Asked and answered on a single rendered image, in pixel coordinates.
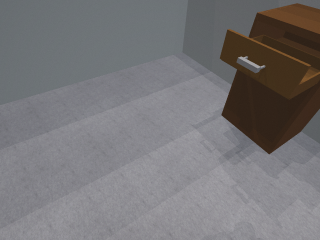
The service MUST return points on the drawer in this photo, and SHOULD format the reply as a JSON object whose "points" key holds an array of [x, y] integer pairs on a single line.
{"points": [[288, 71]]}

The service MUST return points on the handle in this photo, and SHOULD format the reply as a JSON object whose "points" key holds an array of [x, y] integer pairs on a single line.
{"points": [[249, 65]]}

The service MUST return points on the cabinet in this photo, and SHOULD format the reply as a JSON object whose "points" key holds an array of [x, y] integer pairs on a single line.
{"points": [[263, 115]]}

